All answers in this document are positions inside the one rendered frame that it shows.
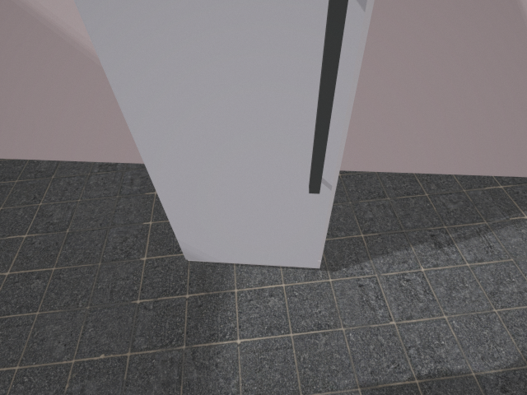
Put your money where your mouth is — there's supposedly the fridge door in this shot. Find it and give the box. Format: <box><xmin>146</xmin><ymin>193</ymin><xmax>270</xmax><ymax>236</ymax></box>
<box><xmin>74</xmin><ymin>0</ymin><xmax>367</xmax><ymax>267</ymax></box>

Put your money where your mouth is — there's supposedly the handle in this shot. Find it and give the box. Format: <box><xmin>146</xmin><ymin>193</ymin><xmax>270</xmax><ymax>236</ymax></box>
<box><xmin>309</xmin><ymin>0</ymin><xmax>348</xmax><ymax>194</ymax></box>

